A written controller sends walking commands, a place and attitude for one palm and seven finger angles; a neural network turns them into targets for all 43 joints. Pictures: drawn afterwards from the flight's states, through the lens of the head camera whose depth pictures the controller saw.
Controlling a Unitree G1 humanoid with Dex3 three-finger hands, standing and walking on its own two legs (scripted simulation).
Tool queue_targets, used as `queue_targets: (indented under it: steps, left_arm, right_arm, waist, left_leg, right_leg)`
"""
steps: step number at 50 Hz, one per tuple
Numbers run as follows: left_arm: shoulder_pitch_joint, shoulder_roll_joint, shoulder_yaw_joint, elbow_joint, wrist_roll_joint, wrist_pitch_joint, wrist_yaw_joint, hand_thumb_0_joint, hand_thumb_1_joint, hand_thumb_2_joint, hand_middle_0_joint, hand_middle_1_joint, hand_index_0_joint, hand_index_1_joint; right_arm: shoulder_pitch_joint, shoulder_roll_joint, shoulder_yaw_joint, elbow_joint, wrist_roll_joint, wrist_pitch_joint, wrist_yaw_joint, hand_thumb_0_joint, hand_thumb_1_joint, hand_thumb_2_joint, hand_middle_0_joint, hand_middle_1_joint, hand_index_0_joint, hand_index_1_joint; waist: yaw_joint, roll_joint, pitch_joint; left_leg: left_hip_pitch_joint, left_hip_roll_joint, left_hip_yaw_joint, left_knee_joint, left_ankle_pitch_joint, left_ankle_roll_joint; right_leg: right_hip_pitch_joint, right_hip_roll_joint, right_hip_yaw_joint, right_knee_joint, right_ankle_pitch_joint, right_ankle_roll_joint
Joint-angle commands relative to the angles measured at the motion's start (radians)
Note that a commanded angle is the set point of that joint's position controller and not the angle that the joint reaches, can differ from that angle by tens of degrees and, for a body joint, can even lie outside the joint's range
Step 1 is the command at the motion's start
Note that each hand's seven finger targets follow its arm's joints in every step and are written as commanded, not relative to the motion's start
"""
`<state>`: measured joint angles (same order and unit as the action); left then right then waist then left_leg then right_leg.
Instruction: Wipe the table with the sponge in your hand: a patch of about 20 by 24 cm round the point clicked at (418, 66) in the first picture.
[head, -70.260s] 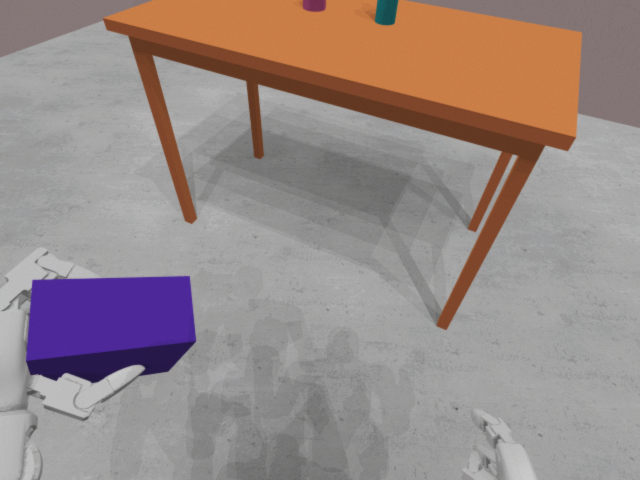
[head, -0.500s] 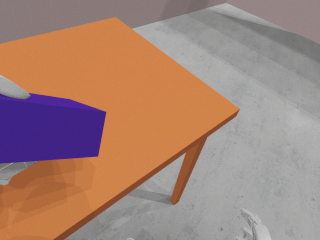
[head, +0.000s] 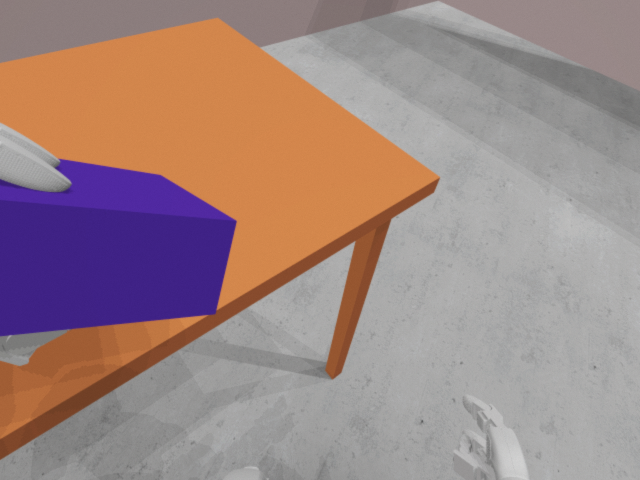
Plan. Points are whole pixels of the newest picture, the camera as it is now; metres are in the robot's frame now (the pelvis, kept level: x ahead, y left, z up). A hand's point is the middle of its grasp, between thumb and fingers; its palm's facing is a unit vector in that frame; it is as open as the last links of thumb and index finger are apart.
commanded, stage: step back with the hand held close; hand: left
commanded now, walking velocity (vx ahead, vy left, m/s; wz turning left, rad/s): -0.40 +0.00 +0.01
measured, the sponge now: (126, 232) +0.23 +0.16 +0.27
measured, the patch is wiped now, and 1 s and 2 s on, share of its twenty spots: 0.90 0.90 0.90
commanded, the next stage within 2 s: stop stepping back and stand still in 0.16 s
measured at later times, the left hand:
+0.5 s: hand out of the picture +0.06 +0.15 +0.32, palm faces +0.48 -0.78 -0.39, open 10.4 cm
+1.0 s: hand out of the picture -0.04 +0.13 +0.31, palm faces +0.58 -0.72 -0.38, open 10.4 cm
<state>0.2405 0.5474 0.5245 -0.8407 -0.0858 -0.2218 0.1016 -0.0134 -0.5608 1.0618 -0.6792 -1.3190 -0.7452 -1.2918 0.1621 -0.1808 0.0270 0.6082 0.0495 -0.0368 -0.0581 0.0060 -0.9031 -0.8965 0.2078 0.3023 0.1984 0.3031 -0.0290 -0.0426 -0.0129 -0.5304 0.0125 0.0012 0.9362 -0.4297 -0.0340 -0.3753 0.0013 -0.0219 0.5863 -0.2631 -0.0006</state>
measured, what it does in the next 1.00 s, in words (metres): walks backwards: left foot, then right foot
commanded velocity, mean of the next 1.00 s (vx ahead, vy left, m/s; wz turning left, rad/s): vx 0.09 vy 0.10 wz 0.00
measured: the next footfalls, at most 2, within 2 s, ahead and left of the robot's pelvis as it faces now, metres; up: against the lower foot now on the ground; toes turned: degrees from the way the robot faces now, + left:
left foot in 0.06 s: +0.02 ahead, +0.13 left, +0.00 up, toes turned +4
right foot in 0.36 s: -0.05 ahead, -0.16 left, +0.00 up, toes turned -3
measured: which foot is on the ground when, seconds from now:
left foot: up 0.00-0.04, down 0.06-0.36, up 0.38-0.60, down 0.62-0.80, up 0.82-1.00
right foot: down 0.00-0.06, up 0.08-0.34, down 0.36-0.64, up 0.66-0.80, down 0.82-1.00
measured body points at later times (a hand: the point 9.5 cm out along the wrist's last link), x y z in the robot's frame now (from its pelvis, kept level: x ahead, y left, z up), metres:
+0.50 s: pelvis -0.16 -0.06 +0.00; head -0.17 -0.07 +0.45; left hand +0.02 +0.19 +0.34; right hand -0.01 -0.30 -0.10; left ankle -0.15 +0.08 -0.65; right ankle -0.09 -0.16 -0.73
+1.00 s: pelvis -0.24 -0.11 +0.01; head -0.25 -0.14 +0.46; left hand -0.08 +0.17 +0.33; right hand -0.07 -0.33 -0.10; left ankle -0.24 +0.04 -0.68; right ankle -0.17 -0.18 -0.73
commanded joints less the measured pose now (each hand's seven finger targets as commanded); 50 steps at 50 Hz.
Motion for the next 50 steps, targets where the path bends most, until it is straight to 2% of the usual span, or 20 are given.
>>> queue_targets:
  steps: [1,3,5,9,15,17,19,21,24,29,31,33,35,38,39,40,41,42,47,50]
  left_arm:
    - [-0.194,0.197,0.179,0.039,-0.017,-0.013,0.078,0.0,0.1,1.3,-1.2,-1.6,-1.2,-1.6]
    - [-0.197,0.193,0.174,0.019,-0.024,-0.026,0.069,0.0,0.1,1.3,-1.2,-1.6,-1.2,-1.6]
    - [-0.26,0.212,0.167,-0.054,-0.002,-0.034,0.059,0.0,0.1,1.3,-1.2,-1.6,-1.2,-1.6]
    - [-0.197,0.147,0.127,-0.169,0.005,-0.032,0.054,0.0,0.1,1.3,-1.2,-1.6,-1.2,-1.6]
    - [-0.199,0.184,0.177,-0.08,-0.006,-0.024,0.057,0.0,0.1,1.3,-1.2,-1.6,-1.2,-1.6]
    - [-0.218,0.23,0.177,0.008,0.013,0.003,0.053,0.0,0.1,1.3,-1.2,-1.6,-1.2,-1.6]
    - [-0.238,0.241,0.154,0.08,0.005,0.032,0.048,0.0,0.1,1.3,-1.2,-1.6,-1.2,-1.6]
    - [-0.24,0.205,0.161,0.099,-0.013,0.058,0.043,0.0,0.1,1.3,-1.2,-1.6,-1.2,-1.6]
    - [-0.178,0.177,0.137,0.2,-0.015,0.081,0.032,0.0,0.1,1.3,-1.2,-1.6,-1.2,-1.6]
    - [-0.184,0.176,0.087,0.088,-0.007,0.058,0.044,0.0,0.1,1.3,-1.2,-1.6,-1.2,-1.6]
    - [-0.228,0.18,0.099,-0.03,-0.002,0.045,0.051,0.0,0.1,1.3,-1.2,-1.6,-1.2,-1.6]
    - [-0.24,0.179,0.103,-0.002,0.021,0.04,0.049,0.0,0.1,1.3,-1.2,-1.6,-1.2,-1.6]
    - [-0.191,0.183,0.121,0.047,0.03,0.025,0.046,0.0,0.1,1.3,-1.2,-1.6,-1.2,-1.6]
    - [-0.247,0.178,0.113,0.046,0.024,0.021,0.043,0.0,0.1,1.3,-1.2,-1.6,-1.2,-1.6]
    - [-0.244,0.167,0.094,0.103,0.033,0.037,0.035,0.0,0.1,1.3,-1.2,-1.6,-1.2,-1.6]
    - [-0.275,0.182,0.077,0.116,0.041,0.043,0.024,0.0,0.1,1.3,-1.2,-1.6,-1.2,-1.6]
    - [-0.37,0.22,0.095,0.114,0.033,0.039,0.016,0.0,0.1,1.3,-1.2,-1.6,-1.2,-1.6]
    - [-0.427,0.197,0.085,0.123,0.041,0.017,0.009,0.0,0.1,1.3,-1.2,-1.6,-1.2,-1.6]
    - [-0.221,0.146,0.098,0.166,-0.007,0.02,0.015,0.0,0.1,1.3,-1.2,-1.6,-1.2,-1.6]
    - [-0.17,0.132,0.067,0.12,0.002,0.025,0.045,0.0,0.1,1.3,-1.2,-1.6,-1.2,-1.6]
  right_arm:
    - [-0.061,-0.115,-0.063,-0.119,-0.004,-0.045,-0.03,0.0,-0.9,-0.9,0.2,0.3,0.2,0.3]
    - [-0.043,-0.159,-0.081,-0.135,-0.004,-0.067,-0.02,0.0,-0.9,-0.9,0.2,0.3,0.2,0.3]
    - [0.011,-0.136,-0.077,-0.129,-0.025,-0.097,-0.001,0.0,-0.9,-0.9,0.2,0.3,0.2,0.3]
    - [-0.015,-0.146,-0.089,-0.114,-0.007,-0.146,0.036,0.0,-0.9,-0.9,0.2,0.3,0.2,0.3]
    - [-0.051,-0.151,-0.064,-0.137,-0.019,-0.147,0.019,0.0,-0.9,-0.9,0.2,0.3,0.2,0.3]
    - [-0.005,-0.152,-0.06,-0.148,-0.014,-0.116,0.012,0.0,-0.9,-0.9,0.2,0.3,0.2,0.3]
    - [-0.005,-0.152,-0.07,-0.156,0.013,-0.095,0.002,0.0,-0.9,-0.9,0.2,0.3,0.2,0.3]
    - [-0.044,-0.122,-0.049,-0.116,0.017,-0.059,0.003,0.0,-0.9,-0.9,0.2,0.3,0.2,0.3]
    - [-0.085,-0.125,-0.041,-0.107,0.001,-0.002,0.001,0.0,-0.9,-0.9,0.2,0.3,0.2,0.3]
    - [-0.063,-0.148,-0.037,-0.153,-0.016,-0.04,-0.023,0.0,-0.9,-0.9,0.2,0.3,0.2,0.3]
    - [-0.039,-0.19,-0.06,-0.171,-0.016,-0.058,-0.02,0.0,-0.9,-0.9,0.2,0.3,0.2,0.3]
    - [-0.022,-0.153,-0.063,-0.144,-0.011,-0.082,-0.002,0.0,-0.9,-0.9,0.2,0.3,0.2,0.3]
    - [-0.025,-0.149,-0.062,-0.11,-0.002,-0.109,0.018,0.0,-0.9,-0.9,0.2,0.3,0.2,0.3]
    - [-0.042,-0.167,-0.053,-0.125,-0.024,-0.108,-0.007,0.0,-0.9,-0.9,0.2,0.3,0.2,0.3]
    - [-0.042,-0.169,-0.058,-0.13,-0.029,-0.101,-0.013,0.0,-0.9,-0.9,0.2,0.3,0.2,0.3]
    - [-0.041,-0.153,-0.071,-0.136,-0.019,-0.088,-0.01,0.0,-0.9,-0.9,0.2,0.3,0.2,0.3]
    - [-0.072,-0.17,-0.067,-0.14,-0.014,-0.086,-0.015,0.0,-0.9,-0.9,0.2,0.3,0.2,0.3]
    - [-0.066,-0.148,-0.062,-0.103,-0.011,-0.081,-0.002,0.0,-0.9,-0.9,0.2,0.3,0.2,0.3]
    - [-0.068,-0.11,-0.048,-0.108,-0.007,-0.039,-0.009,0.0,-0.9,-0.9,0.2,0.3,0.2,0.3]
    - [-0.088,-0.101,-0.032,-0.131,-0.016,-0.059,-0.025,0.0,-0.9,-0.9,0.2,0.3,0.2,0.3]
  waist:
    - [-0.016,0.0,-0.226]
    - [-0.001,0.265,-0.21]
    - [-0.019,0.296,-0.254]
    - [0.004,0.249,-0.252]
    - [0.024,0.353,-0.183]
    - [0.017,0.146,-0.177]
    - [0.016,-0.225,-0.155]
    - [-0.014,-0.144,-0.094]
    - [-0.02,-0.097,-0.047]
    - [0.003,-0.006,-0.118]
    - [0.012,0.276,-0.155]
    - [-0.023,0.404,-0.045]
    - [0.012,0.261,0.011]
    - [0.049,0.249,-0.062]
    - [0.061,0.129,-0.054]
    - [0.047,-0.16,-0.065]
    - [0.027,-0.205,-0.048]
    - [0.0,-0.081,-0.046]
    - [0.002,-0.095,-0.078]
    - [0.024,-0.119,-0.104]
  left_leg:
    - [0.269,0.077,-0.005,-0.422,0.247,0.019]
    - [0.437,0.359,-0.253,-0.537,0.823,0.141]
    - [0.473,0.392,-0.315,-0.465,1.023,0.21]
    - [0.453,0.301,-0.152,-0.452,0.896,0.171]
    - [0.11,0.248,-0.085,-0.495,0.112,0.103]
    - [0.035,0.103,0.023,-0.239,-0.19,0.047]
    - [0.002,-0.013,-0.011,0.374,-0.105,0.007]
    - [0.05,0.057,-0.118,0.468,0.03,0.015]
    - [0.185,0.059,-0.033,0.124,0.022,0.043]
    - [0.299,0.028,0.052,-0.522,-0.111,0.117]
    - [0.291,0.189,-0.171,-0.671,-0.141,0.198]
    - [0.119,0.3,-0.373,-0.772,-0.316,0.303]
    - [0.097,0.269,-0.244,-0.68,-0.21,0.249]
    - [-0.035,0.168,-0.106,-0.5,-0.249,0.145]
    - [-0.107,0.073,-0.003,-0.251,-0.241,0.112]
    - [-0.186,-0.017,0.079,0.137,-0.178,0.082]
    - [-0.201,-0.028,-0.046,0.39,-0.075,0.063]
    - [-0.169,0.005,-0.119,0.455,0.02,0.057]
    - [0.134,0.03,0.034,-0.047,0.112,0.063]
    - [0.317,-0.008,0.128,-0.355,0.011,0.091]
  right_leg:
    - [0.071,-0.258,0.136,0.047,0.68,-0.063]
    - [-0.195,-0.038,0.046,0.309,-0.09,0.025]
    - [-0.316,-0.005,0.132,0.572,-0.337,0.032]
    - [-0.266,0.013,0.089,0.543,-0.199,0.045]
    - [0.125,-0.009,0.005,0.065,-0.102,0.02]
    - [0.22,-0.06,-0.012,-0.181,0.058,-0.015]
    - [0.008,-0.381,0.432,-0.371,0.056,-0.168]
    - [-0.138,-0.361,0.361,-0.346,-0.14,-0.159]
    - [-0.248,-0.263,0.169,-0.326,-0.295,-0.067]
    - [-0.038,-0.186,0.131,-0.198,-0.417,-0.033]
    - [-0.012,0.006,-0.051,0.21,-0.195,0.021]
    - [-0.215,0.002,0.029,0.657,-0.183,0.034]
    - [-0.242,-0.049,0.067,0.577,-0.192,0.015]
    - [0.215,-0.009,-0.043,0.015,-0.17,-0.003]
    - [0.328,-0.015,-0.018,-0.148,-0.105,-0.017]
    - [0.32,-0.206,0.328,-0.312,-0.194,-0.104]
    - [0.146,-0.379,0.685,-0.459,-0.268,-0.158]
    - [0.034,-0.395,0.726,-0.5,-0.449,-0.139]
    - [-0.076,-0.244,0.225,-0.39,-0.435,-0.079]
    - [-0.04,-0.232,0.229,-0.377,-0.465,-0.077]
